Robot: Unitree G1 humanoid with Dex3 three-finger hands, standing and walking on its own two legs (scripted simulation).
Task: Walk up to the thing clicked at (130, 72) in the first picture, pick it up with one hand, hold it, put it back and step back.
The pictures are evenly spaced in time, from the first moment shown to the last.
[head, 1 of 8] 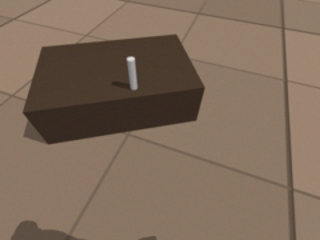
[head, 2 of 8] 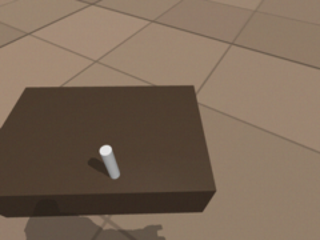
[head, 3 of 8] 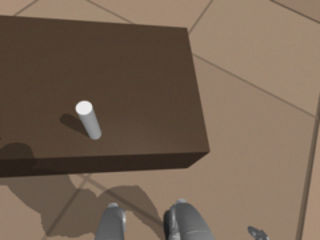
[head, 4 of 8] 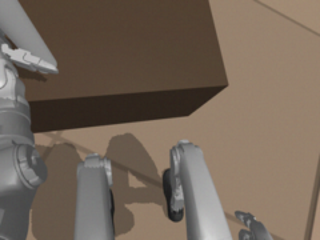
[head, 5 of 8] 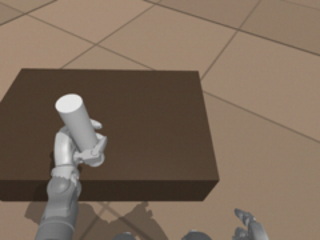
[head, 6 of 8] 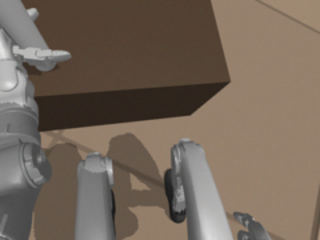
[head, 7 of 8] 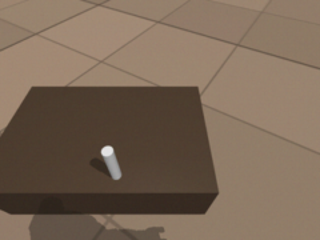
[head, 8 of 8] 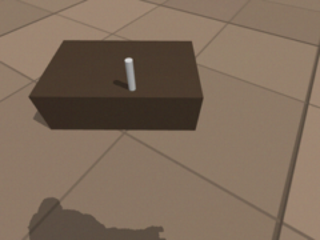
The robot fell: no
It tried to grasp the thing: yes
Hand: left
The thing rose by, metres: 0.34
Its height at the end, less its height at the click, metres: +0.00
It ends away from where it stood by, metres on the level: 0.01
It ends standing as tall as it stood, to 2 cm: yes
